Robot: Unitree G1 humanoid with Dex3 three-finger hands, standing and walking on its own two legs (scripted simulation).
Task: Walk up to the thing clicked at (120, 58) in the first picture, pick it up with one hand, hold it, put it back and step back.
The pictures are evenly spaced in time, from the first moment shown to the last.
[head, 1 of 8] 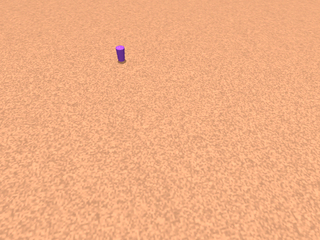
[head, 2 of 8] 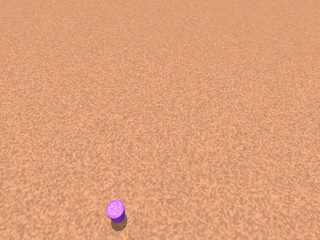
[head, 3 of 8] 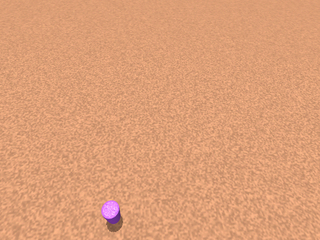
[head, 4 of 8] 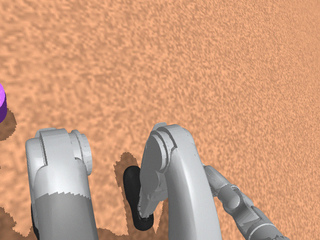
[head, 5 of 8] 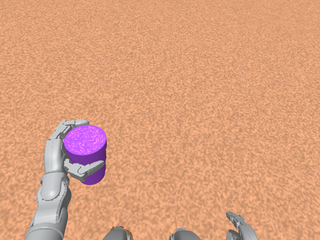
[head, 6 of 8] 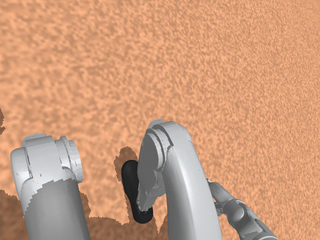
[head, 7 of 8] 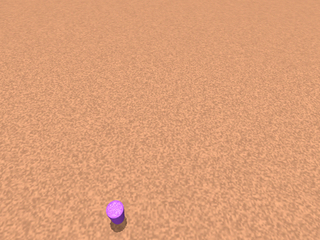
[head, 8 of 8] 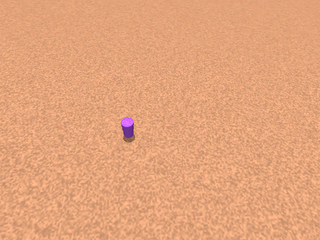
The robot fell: no
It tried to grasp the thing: yes
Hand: left
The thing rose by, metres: 0.66
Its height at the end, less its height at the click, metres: +0.00
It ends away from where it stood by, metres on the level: 0.02
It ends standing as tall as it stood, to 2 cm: yes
